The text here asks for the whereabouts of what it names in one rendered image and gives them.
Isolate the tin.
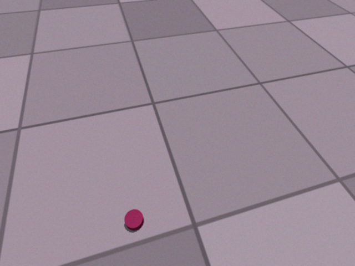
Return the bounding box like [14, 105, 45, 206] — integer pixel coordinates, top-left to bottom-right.
[124, 209, 144, 231]

